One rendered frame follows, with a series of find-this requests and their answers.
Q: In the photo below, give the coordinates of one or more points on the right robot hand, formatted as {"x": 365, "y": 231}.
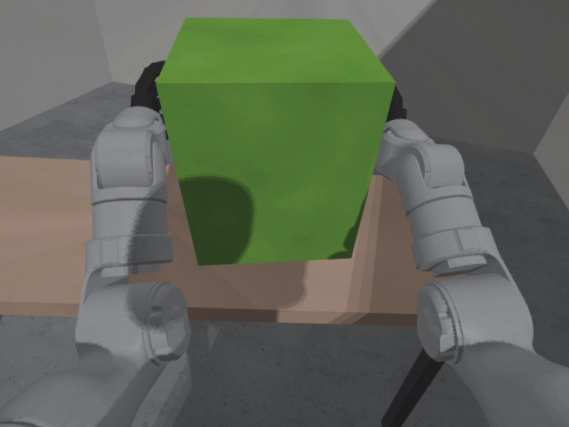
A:
{"x": 396, "y": 110}

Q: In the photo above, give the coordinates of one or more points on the robot left upper arm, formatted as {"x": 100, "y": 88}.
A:
{"x": 126, "y": 335}

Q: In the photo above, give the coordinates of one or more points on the left robot forearm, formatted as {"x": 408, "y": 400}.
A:
{"x": 129, "y": 197}

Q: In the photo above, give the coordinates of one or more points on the right robot forearm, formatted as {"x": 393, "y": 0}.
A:
{"x": 448, "y": 236}

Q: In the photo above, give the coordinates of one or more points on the carton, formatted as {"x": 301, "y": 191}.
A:
{"x": 275, "y": 126}

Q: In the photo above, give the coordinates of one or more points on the robot right upper arm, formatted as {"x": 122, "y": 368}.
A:
{"x": 479, "y": 325}

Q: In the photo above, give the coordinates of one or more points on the left robot hand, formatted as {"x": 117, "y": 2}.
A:
{"x": 145, "y": 89}

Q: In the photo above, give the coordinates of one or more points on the table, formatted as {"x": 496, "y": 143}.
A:
{"x": 46, "y": 219}

